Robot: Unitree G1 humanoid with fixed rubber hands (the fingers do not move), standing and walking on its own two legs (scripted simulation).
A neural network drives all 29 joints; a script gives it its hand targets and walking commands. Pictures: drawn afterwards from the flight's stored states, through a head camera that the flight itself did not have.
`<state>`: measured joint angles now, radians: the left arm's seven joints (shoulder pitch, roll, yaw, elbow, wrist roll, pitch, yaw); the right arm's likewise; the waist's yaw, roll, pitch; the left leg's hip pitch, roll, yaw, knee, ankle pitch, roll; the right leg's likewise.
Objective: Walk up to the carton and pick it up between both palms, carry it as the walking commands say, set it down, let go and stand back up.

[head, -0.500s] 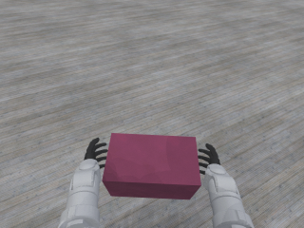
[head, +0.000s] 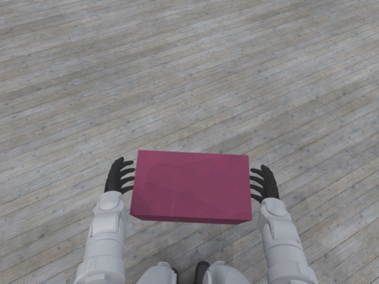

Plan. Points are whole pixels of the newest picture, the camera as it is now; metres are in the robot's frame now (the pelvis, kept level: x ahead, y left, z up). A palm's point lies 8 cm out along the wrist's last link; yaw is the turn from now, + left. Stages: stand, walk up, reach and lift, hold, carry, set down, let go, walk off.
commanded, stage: set down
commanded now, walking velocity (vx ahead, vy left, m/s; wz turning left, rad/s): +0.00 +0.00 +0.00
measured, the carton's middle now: (191, 190) +0.34 +0.02 -0.15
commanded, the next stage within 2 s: none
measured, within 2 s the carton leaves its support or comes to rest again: neither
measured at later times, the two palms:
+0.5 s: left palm (128, 204) +0.30 +0.19 -0.17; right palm (256, 205) +0.31 -0.16 -0.17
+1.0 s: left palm (133, 203) +0.32 +0.19 -0.26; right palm (245, 202) +0.34 -0.15 -0.26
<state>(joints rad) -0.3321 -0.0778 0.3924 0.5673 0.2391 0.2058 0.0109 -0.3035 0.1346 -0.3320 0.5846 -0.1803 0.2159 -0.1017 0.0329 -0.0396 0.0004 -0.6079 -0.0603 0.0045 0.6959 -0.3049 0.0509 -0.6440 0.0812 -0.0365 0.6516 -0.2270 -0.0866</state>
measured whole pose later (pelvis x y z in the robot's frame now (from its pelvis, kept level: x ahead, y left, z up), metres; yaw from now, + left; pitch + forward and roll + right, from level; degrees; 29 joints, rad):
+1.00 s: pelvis -0.06 +0.01 -0.16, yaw -1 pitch +35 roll +2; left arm -0.63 -0.03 0.40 0.57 0.12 0.21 0.12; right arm -0.68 0.02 -0.32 0.60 -0.08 0.23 -0.15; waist 0.03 -0.04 -0.07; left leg -1.57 -0.06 0.08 1.44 -0.48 0.06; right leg -1.63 0.07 -0.04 1.40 -0.38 -0.08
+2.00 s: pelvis -0.12 +0.02 -0.30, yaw +0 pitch +29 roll +1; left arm -1.15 0.19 0.24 0.51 -0.08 0.33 0.25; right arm -1.17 -0.25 -0.19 0.54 0.11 0.32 -0.25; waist 0.03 -0.04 0.53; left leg -1.91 -0.04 0.12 1.93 -0.52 0.10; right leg -1.97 0.06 -0.06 1.87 -0.40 -0.07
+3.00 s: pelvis -0.10 +0.02 -0.37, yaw +0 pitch +29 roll +1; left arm -1.33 0.31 0.15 0.90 -0.13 0.18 0.15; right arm -1.45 -0.37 -0.02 1.10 0.27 0.13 -0.18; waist 0.03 -0.04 0.53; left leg -2.11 -0.04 0.16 2.19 -0.59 0.12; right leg -2.18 0.05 -0.08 2.13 -0.46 -0.08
